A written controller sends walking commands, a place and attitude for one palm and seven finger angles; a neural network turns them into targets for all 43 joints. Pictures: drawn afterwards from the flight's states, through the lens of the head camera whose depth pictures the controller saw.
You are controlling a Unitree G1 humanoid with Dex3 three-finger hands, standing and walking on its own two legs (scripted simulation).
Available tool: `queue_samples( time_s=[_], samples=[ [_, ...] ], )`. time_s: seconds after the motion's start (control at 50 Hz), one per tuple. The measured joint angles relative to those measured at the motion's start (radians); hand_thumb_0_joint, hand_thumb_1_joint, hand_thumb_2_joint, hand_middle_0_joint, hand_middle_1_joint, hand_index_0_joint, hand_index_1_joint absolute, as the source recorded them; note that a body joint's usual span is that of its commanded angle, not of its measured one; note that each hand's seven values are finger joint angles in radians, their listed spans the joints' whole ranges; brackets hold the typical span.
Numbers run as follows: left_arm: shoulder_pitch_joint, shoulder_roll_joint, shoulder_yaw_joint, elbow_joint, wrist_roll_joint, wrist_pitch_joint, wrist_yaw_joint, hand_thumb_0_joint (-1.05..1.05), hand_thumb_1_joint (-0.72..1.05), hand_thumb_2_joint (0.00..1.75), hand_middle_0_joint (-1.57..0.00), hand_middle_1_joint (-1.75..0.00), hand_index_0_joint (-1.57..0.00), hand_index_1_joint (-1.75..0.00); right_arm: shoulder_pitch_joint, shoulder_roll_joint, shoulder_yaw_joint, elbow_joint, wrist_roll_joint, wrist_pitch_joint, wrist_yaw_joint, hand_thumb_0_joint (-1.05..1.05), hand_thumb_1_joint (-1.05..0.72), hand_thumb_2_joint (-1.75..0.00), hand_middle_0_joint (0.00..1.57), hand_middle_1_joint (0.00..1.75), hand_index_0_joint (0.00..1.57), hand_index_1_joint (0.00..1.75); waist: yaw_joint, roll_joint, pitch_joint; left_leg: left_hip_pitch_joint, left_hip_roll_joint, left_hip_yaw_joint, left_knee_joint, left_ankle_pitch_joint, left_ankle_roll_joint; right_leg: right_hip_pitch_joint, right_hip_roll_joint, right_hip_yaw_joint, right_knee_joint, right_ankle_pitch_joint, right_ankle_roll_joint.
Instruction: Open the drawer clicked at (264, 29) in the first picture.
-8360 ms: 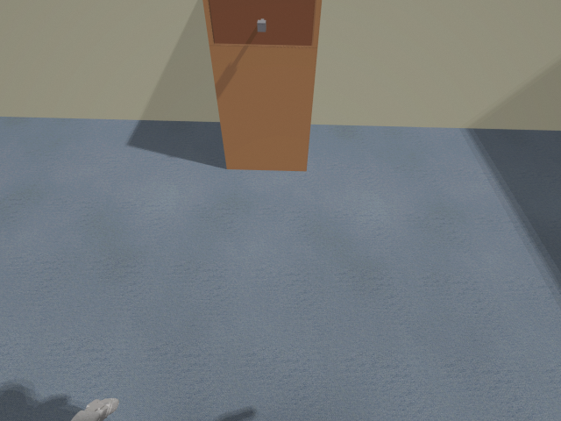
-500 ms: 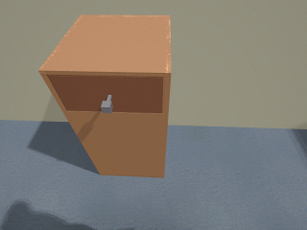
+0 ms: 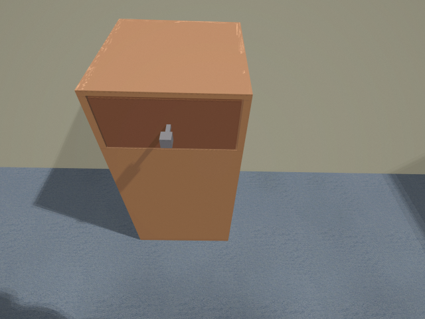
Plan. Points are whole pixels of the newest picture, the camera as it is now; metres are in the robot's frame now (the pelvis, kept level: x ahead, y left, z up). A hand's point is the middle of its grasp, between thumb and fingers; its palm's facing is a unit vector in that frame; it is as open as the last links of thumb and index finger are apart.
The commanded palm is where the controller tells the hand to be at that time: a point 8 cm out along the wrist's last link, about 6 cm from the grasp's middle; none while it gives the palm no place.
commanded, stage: come to a stop and stand still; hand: left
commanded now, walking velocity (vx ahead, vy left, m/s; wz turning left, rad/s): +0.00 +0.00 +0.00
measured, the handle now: (167, 135) +0.56 +0.15 -0.01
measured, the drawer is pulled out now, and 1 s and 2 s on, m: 0.00 0.00 0.00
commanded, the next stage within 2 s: look again from close up in 0.82 s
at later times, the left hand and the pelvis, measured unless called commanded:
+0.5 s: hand out of the picture +0.01 +0.17 -0.18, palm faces +0.03 -0.99 -0.14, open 7.4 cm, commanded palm none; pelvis +0.03 +0.02 +0.00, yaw +0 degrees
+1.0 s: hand out of the picture +0.03 +0.16 -0.18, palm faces +0.03 -0.99 -0.16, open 7.4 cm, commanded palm none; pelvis +0.04 +0.00 +0.00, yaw +0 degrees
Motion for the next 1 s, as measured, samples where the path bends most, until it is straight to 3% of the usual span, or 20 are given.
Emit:
queue_samples(
  time_s=[0.46,1.0],
  samples=[
    [0.052,-0.044,-0.015,0.143,-0.006,-0.006,0.009,0.0,0.91,0.9,-0.2,-0.3,-0.2,-0.3,-0.048,0.004,0.007,0.086,0.012,-0.034,-0.025,0.01,-0.91,-0.9,0.2,0.3,0.2,0.3,0.018,-0.022,0.009,0.074,-0.041,0.008,-0.083,0.005,0.028,0.06,-0.033,0.018,-0.052,-0.002,0.05],
    [0.032,-0.042,-0.007,0.151,-0.006,-0.011,0.013,0.0,0.91,0.9,-0.2,-0.3,-0.2,-0.3,-0.036,0.034,0.011,0.13,0.013,-0.037,-0.026,0.0,-0.91,-0.9,0.2,0.3,0.2,0.3,0.012,-0.019,0.013,0.099,-0.025,-0.002,-0.07,-0.022,0.001,0.088,-0.017,0.01,-0.045,-0.031,0.029]
  ],
)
